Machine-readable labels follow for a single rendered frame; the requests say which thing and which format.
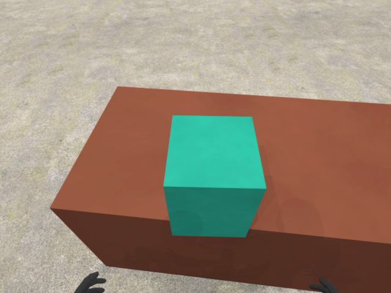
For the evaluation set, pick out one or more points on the robot right hand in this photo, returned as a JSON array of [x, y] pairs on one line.
[[326, 288]]

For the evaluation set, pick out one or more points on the pedestal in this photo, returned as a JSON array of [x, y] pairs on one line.
[[326, 211]]

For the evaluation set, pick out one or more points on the carton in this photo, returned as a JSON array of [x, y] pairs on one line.
[[214, 181]]

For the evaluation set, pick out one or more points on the robot left hand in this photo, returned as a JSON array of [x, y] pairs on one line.
[[89, 281]]

